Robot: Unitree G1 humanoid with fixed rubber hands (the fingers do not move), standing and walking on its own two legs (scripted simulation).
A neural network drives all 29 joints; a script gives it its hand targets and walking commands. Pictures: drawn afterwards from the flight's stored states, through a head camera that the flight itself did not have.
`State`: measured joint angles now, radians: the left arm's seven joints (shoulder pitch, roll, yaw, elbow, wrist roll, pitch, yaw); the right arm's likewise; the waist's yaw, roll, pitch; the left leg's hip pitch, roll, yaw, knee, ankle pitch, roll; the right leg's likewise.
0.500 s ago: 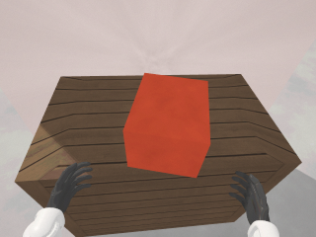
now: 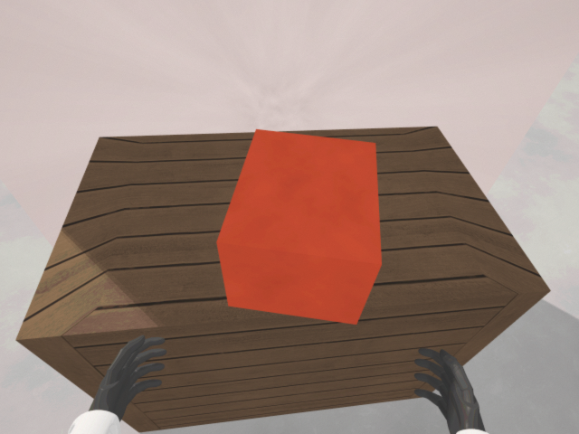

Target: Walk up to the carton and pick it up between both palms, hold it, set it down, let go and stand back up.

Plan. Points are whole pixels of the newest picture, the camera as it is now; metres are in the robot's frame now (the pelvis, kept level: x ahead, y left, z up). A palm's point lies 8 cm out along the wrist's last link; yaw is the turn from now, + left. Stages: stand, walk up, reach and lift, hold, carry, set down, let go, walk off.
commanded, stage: set down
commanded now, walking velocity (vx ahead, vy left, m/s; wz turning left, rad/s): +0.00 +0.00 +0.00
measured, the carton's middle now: (303, 222) +0.45 +0.01 +0.00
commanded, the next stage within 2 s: let go in 0.70 s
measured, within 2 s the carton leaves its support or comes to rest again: neither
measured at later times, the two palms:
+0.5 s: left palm (137, 413) +0.16 +0.22 -0.07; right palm out of the picture +0.16 -0.23 -0.08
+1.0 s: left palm (151, 429) +0.14 +0.20 -0.09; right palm out of the picture +0.14 -0.25 -0.09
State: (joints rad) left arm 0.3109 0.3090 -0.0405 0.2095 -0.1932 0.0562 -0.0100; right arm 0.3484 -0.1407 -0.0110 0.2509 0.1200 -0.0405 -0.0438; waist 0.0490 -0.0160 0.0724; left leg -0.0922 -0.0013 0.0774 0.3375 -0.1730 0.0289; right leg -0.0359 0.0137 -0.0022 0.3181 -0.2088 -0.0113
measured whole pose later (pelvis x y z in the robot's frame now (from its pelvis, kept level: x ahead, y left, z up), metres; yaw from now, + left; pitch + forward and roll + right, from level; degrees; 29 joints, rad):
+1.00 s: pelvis -0.01 -0.03 +0.00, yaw +1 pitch -4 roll +1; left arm 0.20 0.23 -0.02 0.52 -0.03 0.13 0.01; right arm 0.16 -0.17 -0.02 0.76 -0.03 -0.20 0.01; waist 0.00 -0.04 0.08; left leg -0.12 0.02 0.05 0.38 -0.18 -0.01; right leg -0.09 0.03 -0.03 0.42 -0.25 -0.05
